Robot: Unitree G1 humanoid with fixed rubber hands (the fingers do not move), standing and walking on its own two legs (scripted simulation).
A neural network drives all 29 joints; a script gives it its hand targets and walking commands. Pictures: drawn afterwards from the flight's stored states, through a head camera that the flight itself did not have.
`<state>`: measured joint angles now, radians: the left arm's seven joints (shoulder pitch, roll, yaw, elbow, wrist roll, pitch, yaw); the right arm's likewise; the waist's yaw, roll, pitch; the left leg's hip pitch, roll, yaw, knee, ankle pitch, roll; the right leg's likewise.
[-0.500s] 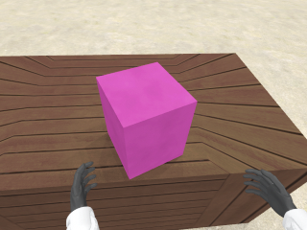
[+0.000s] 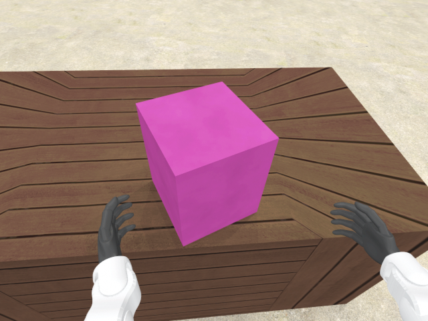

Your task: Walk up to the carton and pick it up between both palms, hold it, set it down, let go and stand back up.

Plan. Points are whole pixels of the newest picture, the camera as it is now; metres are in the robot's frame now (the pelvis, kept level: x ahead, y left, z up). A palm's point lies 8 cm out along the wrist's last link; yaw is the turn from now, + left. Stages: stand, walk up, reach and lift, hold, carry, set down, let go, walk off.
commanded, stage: reach and lift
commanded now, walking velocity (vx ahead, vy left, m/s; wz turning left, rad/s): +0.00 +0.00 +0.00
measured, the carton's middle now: (202, 163) +0.45 +0.08 +0.04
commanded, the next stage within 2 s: none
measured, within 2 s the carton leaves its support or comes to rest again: neither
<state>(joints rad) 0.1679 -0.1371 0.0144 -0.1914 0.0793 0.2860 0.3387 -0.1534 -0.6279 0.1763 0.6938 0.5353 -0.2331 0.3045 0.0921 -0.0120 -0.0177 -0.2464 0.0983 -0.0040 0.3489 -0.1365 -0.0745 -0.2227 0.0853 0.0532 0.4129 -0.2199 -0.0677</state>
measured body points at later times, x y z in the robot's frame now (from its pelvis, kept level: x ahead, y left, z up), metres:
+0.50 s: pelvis -0.01 +0.00 +0.00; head +0.01 +0.00 +0.45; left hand +0.27 +0.21 +0.09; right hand +0.37 -0.23 +0.08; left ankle +0.02 +0.18 -0.74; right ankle -0.01 -0.08 -0.74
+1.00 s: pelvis -0.01 +0.00 +0.00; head +0.02 -0.01 +0.45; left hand +0.30 +0.23 +0.14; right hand +0.44 -0.19 +0.13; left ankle +0.02 +0.18 -0.74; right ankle -0.01 -0.08 -0.74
